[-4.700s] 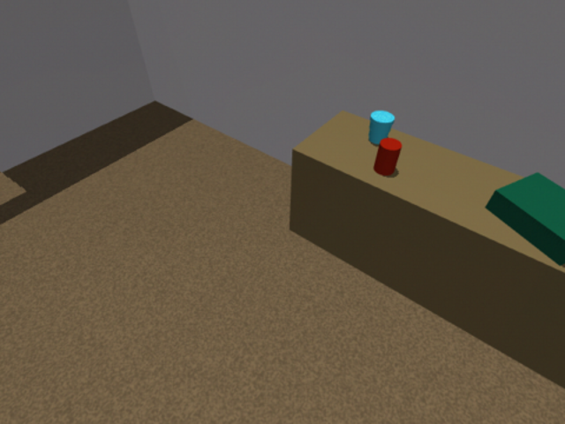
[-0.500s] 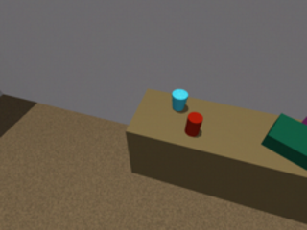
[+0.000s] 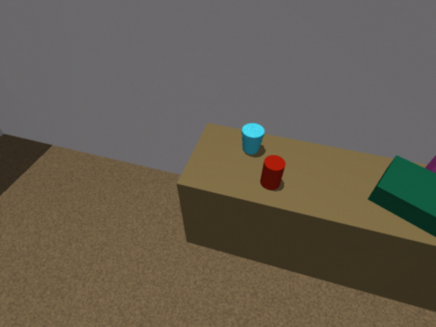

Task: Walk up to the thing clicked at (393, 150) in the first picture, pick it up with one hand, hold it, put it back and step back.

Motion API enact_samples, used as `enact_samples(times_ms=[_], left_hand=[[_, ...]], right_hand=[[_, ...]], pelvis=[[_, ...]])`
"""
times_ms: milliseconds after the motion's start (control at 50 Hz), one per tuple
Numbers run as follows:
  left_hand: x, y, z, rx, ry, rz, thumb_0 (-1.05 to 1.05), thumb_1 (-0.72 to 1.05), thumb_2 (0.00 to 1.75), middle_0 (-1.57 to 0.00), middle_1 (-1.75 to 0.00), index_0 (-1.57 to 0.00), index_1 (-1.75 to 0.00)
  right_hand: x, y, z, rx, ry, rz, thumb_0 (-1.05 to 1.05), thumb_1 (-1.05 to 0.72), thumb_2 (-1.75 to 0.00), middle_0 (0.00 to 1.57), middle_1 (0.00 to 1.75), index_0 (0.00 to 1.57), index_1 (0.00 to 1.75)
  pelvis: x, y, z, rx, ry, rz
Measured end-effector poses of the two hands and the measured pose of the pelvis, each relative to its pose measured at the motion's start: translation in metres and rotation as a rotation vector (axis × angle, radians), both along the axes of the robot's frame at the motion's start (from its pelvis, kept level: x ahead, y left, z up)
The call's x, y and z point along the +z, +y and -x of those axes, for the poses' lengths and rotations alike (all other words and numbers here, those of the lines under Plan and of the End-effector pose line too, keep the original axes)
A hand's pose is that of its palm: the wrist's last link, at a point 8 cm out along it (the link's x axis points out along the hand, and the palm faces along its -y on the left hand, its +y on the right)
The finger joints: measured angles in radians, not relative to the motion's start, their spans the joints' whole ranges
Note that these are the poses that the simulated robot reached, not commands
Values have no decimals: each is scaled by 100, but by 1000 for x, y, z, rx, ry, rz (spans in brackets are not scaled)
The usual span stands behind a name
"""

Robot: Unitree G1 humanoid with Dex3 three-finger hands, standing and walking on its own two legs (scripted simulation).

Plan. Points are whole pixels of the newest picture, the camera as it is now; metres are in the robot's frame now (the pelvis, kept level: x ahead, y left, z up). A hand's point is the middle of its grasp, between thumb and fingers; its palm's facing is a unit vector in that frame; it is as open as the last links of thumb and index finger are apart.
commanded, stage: stand
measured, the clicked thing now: (272, 172) +0.69 -0.18 -0.26
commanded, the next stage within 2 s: none
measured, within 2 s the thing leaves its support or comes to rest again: neither
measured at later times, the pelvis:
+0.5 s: pelvis +0.00 +0.00 +0.00, yaw +0 degrees
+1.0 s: pelvis +0.01 +0.00 +0.00, yaw -1 degrees
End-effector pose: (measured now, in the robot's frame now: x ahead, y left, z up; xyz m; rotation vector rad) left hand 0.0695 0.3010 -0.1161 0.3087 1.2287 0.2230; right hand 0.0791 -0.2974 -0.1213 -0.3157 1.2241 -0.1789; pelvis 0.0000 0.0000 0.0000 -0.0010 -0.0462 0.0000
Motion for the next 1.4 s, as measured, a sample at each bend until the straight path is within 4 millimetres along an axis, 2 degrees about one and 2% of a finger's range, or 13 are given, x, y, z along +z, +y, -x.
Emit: enact_samples(times_ms=[200,400,1120,1400], left_hand=[[-1,-2,6,-5,5,3,0,91,90,-20,-30,-20,-30],[-1,-2,6,-12,4,4,0,91,90,-20,-30,-20,-30],[0,-3,-10,-23,-8,0,0,91,90,-20,-30,-20,-30],[-1,-1,-8,-25,-4,1,0,91,90,-20,-30,-20,-30]], right_hand=[[-1,-3,15,-12,24,2,0,-90,-90,21,30,21,30],[-1,-4,20,-16,26,3,0,-90,-90,21,30,21,30],[1,-4,1,-8,3,6,0,-90,-90,21,30,21,30],[1,-2,4,-14,9,8,0,-90,-90,21,30,21,30]], pelvis=[[0,-2,3,-2,-1,0],[0,-2,4,-6,0,-1],[0,-2,-8,-11,7,-1],[0,0,-7,-13,4,0]])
